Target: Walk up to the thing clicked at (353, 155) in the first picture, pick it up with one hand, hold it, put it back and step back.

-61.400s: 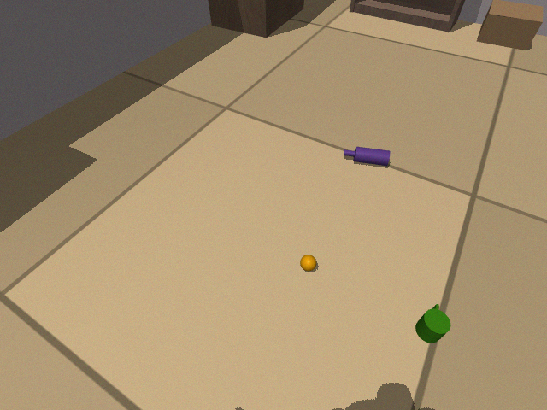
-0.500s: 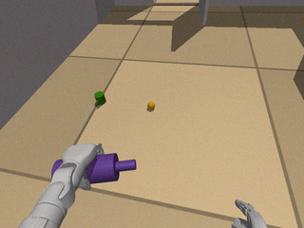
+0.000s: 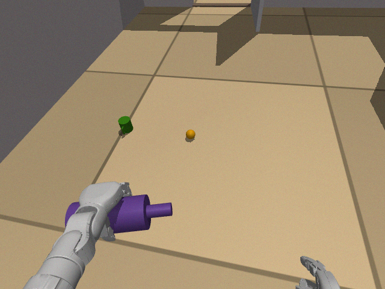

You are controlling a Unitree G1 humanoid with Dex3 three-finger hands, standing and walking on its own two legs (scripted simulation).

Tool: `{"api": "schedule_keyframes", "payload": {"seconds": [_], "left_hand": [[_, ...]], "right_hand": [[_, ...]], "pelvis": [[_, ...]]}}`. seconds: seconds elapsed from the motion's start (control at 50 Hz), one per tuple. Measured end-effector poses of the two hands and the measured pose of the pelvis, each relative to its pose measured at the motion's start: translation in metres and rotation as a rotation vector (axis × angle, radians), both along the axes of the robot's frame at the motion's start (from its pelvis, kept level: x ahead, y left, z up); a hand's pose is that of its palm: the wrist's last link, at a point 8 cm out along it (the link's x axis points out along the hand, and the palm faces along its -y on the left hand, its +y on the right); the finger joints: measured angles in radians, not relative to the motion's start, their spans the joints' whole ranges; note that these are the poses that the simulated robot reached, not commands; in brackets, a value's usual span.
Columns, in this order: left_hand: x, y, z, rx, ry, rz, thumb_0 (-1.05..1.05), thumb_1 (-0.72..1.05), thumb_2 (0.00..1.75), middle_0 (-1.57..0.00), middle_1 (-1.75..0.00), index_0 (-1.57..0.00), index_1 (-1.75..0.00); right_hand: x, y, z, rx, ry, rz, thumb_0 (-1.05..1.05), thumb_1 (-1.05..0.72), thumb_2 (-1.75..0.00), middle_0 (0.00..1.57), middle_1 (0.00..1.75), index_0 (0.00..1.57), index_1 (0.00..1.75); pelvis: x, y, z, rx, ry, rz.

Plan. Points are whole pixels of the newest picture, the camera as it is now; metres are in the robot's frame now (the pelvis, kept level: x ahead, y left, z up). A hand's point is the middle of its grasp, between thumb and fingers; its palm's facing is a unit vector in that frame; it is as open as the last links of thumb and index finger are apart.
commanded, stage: crouch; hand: left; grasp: from above
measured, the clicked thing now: (122, 214) +0.30 +0.19 -0.06
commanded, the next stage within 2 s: none
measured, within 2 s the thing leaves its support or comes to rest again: neither
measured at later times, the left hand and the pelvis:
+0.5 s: hand (126, 227) +0.33 +0.23 -0.19, palm faces -0.40 +0.04 -0.91, open 10.9 cm; pelvis -0.04 +0.00 -0.09, yaw +1 degrees
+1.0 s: hand (145, 237) +0.38 +0.23 -0.43, palm faces -0.45 -0.02 -0.90, open 10.9 cm; pelvis -0.08 +0.01 -0.29, yaw -1 degrees
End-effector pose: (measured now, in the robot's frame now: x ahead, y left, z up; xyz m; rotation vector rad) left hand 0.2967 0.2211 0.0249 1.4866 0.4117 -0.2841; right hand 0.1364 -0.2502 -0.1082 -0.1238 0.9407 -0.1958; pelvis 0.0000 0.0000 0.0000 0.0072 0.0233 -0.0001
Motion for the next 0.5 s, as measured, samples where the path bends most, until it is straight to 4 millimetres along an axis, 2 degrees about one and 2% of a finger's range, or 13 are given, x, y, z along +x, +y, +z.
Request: {"api": "schedule_keyframes", "payload": {"seconds": [0.14, 0.2, 0.3, 0.38, 0.5], "left_hand": [[0.002, 0.001, -0.008, 0.008, -0.004, 0.012, 0.00, -0.11, 0.53, -0.60, -0.64, -0.61, -0.63], [0.000, 0.001, -0.024, 0.015, 0.021, 0.006, 0.00, -0.10, 0.53, -0.61, -0.63, -0.62, -0.61], [-0.001, 0.002, -0.062, 0.026, 0.052, -0.008, 0.00, -0.10, 0.51, -0.62, -0.60, -0.63, -0.58], [0.008, 0.004, -0.099, 0.056, 0.028, -0.033, 0.00, -0.09, 0.49, -0.63, -0.59, -0.64, -0.57], [0.033, 0.005, -0.160, 0.095, -0.030, -0.050, 0.00, -0.08, 0.48, -0.63, -0.59, -0.64, -0.57]], "right_hand": [[-0.002, 0.000, 0.000, -0.001, 0.006, 0.005, 0.01, -0.90, -0.90, 0.20, 0.30, 0.20, 0.30], [-0.006, -0.001, -0.002, -0.006, 0.021, 0.007, 0.01, -0.90, -0.90, 0.20, 0.30, 0.20, 0.30], [-0.021, -0.006, -0.013, -0.039, 0.080, 0.022, 0.00, -0.89, -0.89, 0.20, 0.30, 0.20, 0.30], [-0.041, -0.016, -0.035, -0.081, 0.134, 0.028, 0.00, -0.89, -0.89, 0.20, 0.30, 0.20, 0.30], [-0.084, -0.030, -0.086, -0.138, 0.218, -0.008, 0.00, -0.90, -0.89, 0.20, 0.30, 0.20, 0.30]], "pelvis": [[-0.002, 0.000, -0.001, -0.001, 0.008, 0.005], [-0.004, -0.001, -0.003, -0.001, 0.022, 0.010], [-0.012, -0.001, -0.014, -0.005, 0.085, 0.020], [-0.022, -0.001, -0.038, -0.015, 0.182, 0.025], [-0.039, 0.004, -0.093, -0.033, 0.320, 0.023]]}}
